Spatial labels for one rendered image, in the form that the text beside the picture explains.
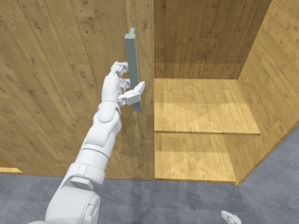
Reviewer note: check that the handle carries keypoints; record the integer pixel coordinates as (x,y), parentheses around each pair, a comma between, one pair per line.
(132,60)

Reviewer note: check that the robot left upper arm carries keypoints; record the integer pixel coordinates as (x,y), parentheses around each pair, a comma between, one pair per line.
(73,206)

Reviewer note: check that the wardrobe door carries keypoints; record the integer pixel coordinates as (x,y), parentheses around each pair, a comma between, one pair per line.
(5,164)
(54,58)

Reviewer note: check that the left robot hand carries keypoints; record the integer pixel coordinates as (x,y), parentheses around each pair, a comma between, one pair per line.
(114,85)

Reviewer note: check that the right robot hand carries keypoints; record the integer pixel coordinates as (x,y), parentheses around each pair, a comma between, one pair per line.
(231,219)

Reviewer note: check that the robot left forearm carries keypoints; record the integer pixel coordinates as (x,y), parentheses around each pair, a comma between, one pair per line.
(88,170)

